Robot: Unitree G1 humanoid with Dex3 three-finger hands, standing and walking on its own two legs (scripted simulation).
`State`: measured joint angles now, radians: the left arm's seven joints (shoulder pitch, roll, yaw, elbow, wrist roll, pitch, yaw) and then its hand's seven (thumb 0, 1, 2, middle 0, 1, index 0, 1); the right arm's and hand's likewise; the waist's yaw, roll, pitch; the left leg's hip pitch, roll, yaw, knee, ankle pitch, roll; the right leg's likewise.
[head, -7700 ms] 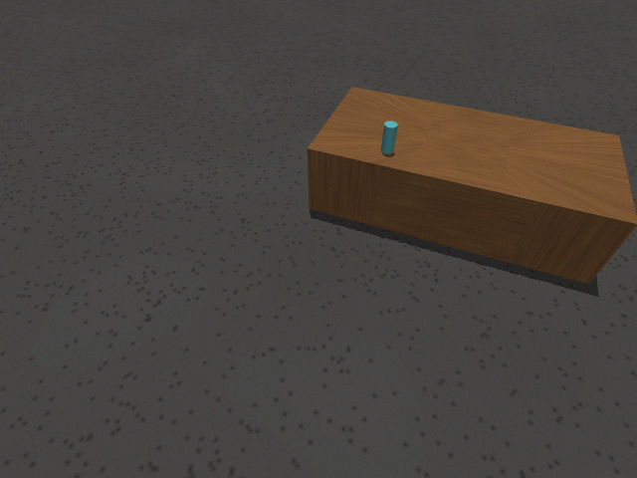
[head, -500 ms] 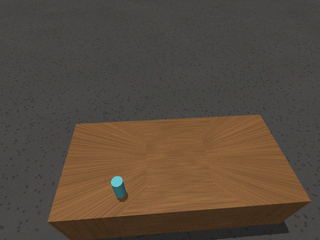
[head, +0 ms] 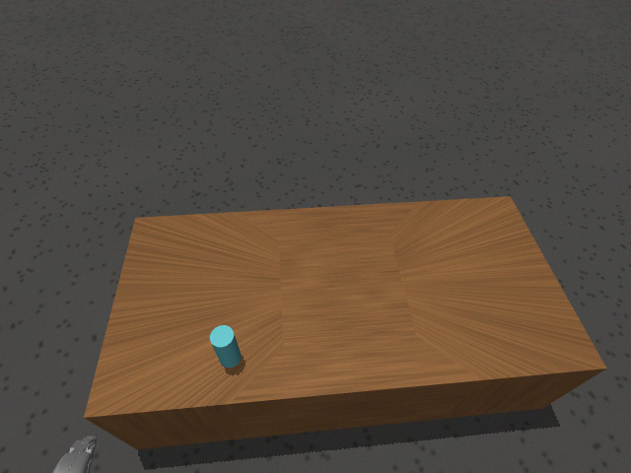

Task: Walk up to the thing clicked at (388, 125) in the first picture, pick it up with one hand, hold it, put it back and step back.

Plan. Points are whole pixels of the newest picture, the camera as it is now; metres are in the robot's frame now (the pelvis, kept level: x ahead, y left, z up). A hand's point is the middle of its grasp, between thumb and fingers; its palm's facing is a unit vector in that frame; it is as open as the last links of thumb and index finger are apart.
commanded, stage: go down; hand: left
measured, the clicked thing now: (226, 347) +0.47 +0.20 -0.38
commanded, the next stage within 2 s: none
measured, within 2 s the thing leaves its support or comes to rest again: neither
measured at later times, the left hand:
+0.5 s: hand out of the picture +0.17 +0.28 -0.14, palm faces +0.06 -0.94 -0.33, open 17.0 cm
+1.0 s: hand out of the picture +0.14 +0.29 -0.13, palm faces +0.07 -0.94 -0.34, open 17.5 cm
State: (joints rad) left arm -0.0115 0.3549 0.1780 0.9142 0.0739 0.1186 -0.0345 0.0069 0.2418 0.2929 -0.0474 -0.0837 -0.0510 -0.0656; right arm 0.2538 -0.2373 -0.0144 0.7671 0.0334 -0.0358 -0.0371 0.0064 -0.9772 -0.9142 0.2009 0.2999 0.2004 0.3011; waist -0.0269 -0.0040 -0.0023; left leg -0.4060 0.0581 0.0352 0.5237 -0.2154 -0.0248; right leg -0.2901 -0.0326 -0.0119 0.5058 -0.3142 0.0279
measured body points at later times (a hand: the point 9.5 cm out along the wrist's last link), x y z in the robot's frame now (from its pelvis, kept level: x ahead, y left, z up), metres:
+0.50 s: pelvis +0.02 +0.00 -0.03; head +0.07 +0.00 +0.42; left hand +0.16 +0.33 -0.11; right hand +0.18 -0.26 -0.12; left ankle +0.03 +0.13 -0.73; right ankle -0.04 -0.14 -0.73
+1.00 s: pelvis +0.00 +0.01 -0.05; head +0.04 +0.01 +0.39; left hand +0.14 +0.33 -0.11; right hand +0.16 -0.25 -0.13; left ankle +0.03 +0.13 -0.73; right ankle -0.04 -0.14 -0.73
